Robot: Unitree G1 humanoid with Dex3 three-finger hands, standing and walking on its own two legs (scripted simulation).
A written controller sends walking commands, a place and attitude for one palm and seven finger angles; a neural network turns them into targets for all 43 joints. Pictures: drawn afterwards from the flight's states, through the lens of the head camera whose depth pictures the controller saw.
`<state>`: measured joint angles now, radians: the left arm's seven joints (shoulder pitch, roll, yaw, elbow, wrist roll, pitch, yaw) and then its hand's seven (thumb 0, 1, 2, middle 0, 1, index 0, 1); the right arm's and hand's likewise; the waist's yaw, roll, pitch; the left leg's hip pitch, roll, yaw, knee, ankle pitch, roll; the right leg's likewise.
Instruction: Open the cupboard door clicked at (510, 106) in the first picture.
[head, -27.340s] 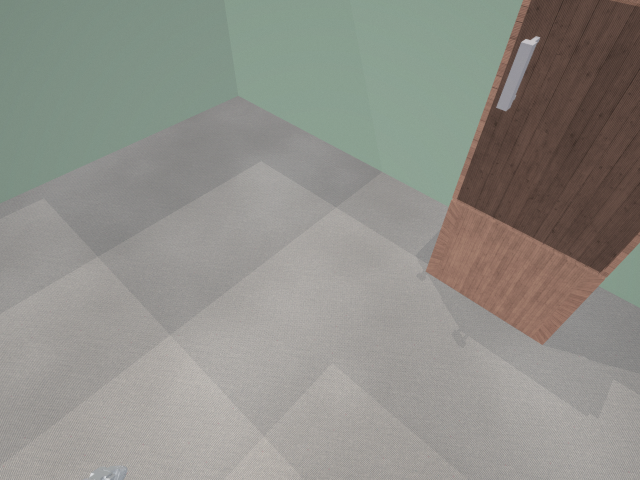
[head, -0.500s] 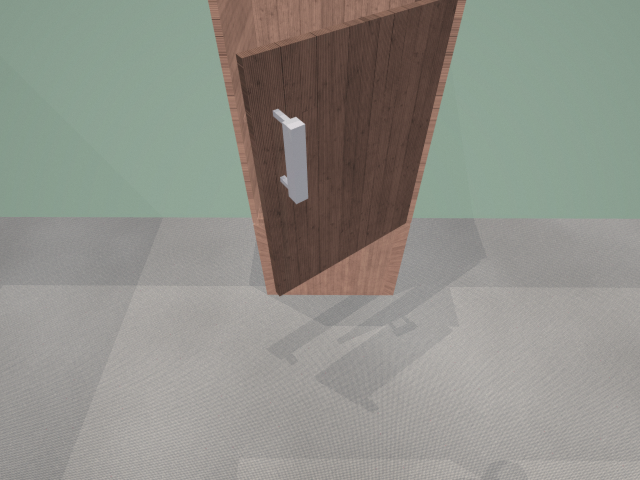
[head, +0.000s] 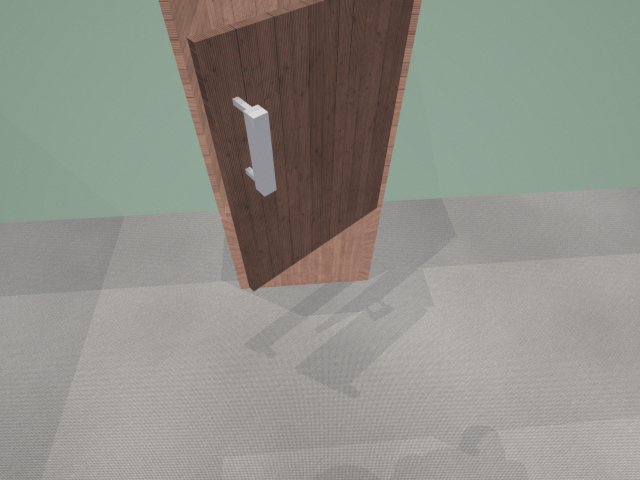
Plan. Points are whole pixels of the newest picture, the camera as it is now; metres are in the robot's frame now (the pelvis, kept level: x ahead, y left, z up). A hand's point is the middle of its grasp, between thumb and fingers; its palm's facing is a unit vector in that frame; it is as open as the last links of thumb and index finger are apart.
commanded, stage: walk to a spot facing it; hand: left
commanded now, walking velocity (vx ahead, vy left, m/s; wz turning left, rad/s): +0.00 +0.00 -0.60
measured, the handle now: (253, 147) +0.57 +0.15 +0.09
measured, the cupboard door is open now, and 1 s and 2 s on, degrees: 36 36 36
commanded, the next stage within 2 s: none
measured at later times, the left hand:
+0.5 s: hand out of the picture +0.09 +0.15 -0.16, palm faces -0.25 -0.93 -0.28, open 7.4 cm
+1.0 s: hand (273, 452) +0.18 +0.08 -0.16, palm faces -0.56 -0.78 -0.29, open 7.4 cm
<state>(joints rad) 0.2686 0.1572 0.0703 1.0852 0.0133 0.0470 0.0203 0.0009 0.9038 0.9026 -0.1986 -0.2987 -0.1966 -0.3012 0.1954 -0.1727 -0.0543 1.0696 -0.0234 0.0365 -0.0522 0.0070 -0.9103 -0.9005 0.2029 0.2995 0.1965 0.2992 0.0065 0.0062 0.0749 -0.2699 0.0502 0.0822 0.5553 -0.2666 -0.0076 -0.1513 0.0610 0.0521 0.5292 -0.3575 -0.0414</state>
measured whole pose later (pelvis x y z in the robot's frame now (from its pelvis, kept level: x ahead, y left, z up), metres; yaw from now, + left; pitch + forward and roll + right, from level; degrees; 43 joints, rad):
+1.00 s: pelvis -0.02 -0.04 -0.01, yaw -37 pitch +1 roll +0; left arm 0.15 0.24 0.07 0.90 0.02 0.03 -0.01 0.00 0.91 0.90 -0.20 -0.30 -0.19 -0.30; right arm 0.20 -0.26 -0.07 0.92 -0.02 0.06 -0.03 0.01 -0.91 -0.90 0.21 0.30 0.20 0.30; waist 0.00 0.03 0.13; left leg -0.41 0.11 0.04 0.98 -0.53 -0.06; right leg -0.34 0.01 -0.01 0.65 -0.32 -0.02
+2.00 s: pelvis +0.08 -0.16 -0.01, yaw -74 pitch +1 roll -1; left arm 0.27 0.23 0.09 1.03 0.03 0.02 -0.04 0.01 0.90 0.90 -0.20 -0.30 -0.20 -0.30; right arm 0.21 -0.20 -0.04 0.89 -0.05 -0.07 -0.01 0.01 -0.91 -0.90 0.20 0.30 0.20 0.30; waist 0.01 -0.05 0.07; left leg -0.34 0.08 0.13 0.62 -0.28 0.01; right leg -0.39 0.00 0.03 1.14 -0.44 -0.02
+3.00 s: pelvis +0.10 -0.62 +0.01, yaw -92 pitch +1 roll +0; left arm 0.17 0.18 0.06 1.02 0.03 -0.01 -0.02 0.00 0.92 0.90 -0.19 -0.30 -0.19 -0.30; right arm 0.32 -0.18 -0.04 1.05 -0.03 -0.05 -0.02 0.00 -0.94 -0.90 0.20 0.30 0.20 0.30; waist -0.02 0.00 0.07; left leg -0.13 0.08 0.19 0.42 -0.29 -0.01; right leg -0.48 -0.09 -0.08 0.72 -0.20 0.01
